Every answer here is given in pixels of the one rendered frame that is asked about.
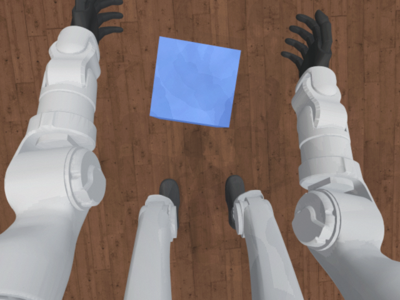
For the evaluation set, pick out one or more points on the right robot forearm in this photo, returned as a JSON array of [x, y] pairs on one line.
[[326, 156]]

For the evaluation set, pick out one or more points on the robot right upper arm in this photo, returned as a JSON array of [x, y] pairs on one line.
[[344, 233]]

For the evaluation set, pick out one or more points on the robot shin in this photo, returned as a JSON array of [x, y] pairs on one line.
[[252, 193], [153, 198]]

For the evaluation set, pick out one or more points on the left robot forearm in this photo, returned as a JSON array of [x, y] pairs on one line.
[[67, 101]]

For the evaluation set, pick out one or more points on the robot left upper arm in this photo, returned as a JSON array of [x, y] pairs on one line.
[[51, 192]]

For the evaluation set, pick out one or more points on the carton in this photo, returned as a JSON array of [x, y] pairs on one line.
[[194, 83]]

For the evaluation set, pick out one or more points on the left robot hand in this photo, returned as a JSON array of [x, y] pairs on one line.
[[86, 14]]

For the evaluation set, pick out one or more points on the robot left shin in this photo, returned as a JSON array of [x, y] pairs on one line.
[[153, 198]]

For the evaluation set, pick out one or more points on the right robot hand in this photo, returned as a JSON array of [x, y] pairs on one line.
[[318, 50]]

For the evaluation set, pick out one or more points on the robot right shin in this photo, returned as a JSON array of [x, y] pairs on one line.
[[252, 193]]

